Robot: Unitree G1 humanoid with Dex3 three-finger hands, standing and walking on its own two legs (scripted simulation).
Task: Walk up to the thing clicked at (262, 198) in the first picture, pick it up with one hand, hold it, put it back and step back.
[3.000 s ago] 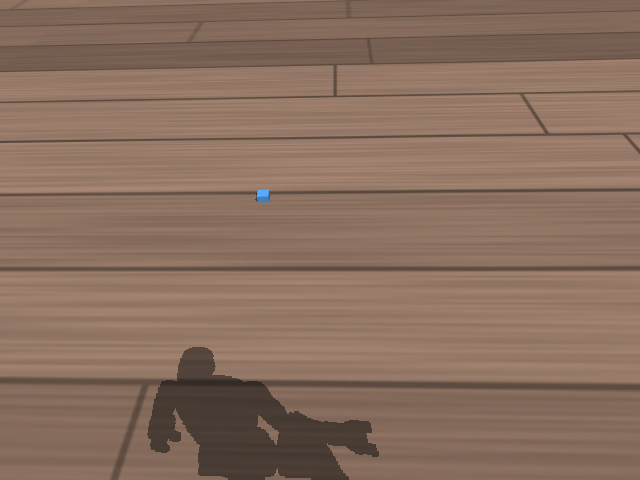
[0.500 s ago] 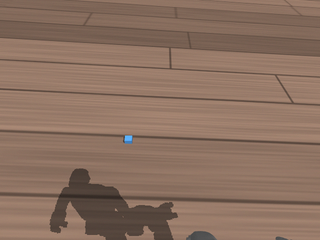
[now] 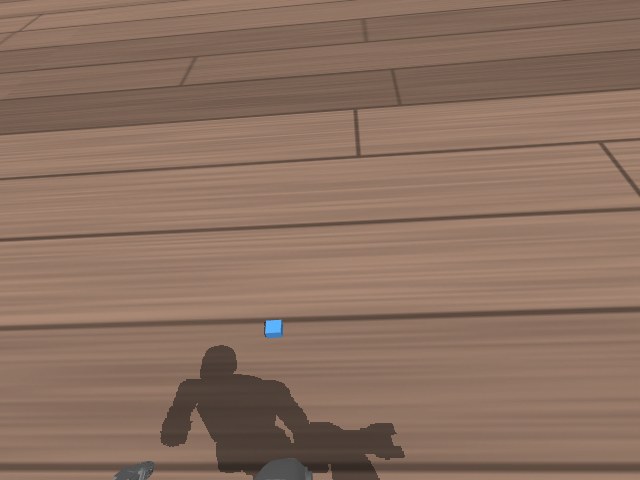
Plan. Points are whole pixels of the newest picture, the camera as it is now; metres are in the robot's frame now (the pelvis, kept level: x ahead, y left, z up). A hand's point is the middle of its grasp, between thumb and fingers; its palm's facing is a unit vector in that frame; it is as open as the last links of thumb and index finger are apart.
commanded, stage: walk up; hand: left
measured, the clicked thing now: (274, 328) +0.70 +0.29 -0.75
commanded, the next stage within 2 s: none
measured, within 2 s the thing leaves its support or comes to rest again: neither
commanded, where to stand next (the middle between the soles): +0.33 +0.03 m, yaw +1 degrees
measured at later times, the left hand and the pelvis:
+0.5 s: hand (157, 426) +0.22 +0.31 -0.15, palm faces -0.07 -0.94 -0.35, open 7.4 cm; pelvis +0.16 +0.04 +0.00, yaw -1 degrees
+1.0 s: hand (187, 368) +0.32 +0.30 -0.16, palm faces +0.00 -0.93 -0.38, open 7.4 cm; pelvis +0.24 +0.03 -0.02, yaw +0 degrees
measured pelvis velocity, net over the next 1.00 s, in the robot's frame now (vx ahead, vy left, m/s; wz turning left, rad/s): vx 0.24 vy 0.03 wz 0.00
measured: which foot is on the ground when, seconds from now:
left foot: up 0.00-0.18, down 0.20-0.64, up 0.66-0.90, down 0.92-1.00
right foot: down 0.00-0.22, up 0.24-0.60, down 0.62-1.00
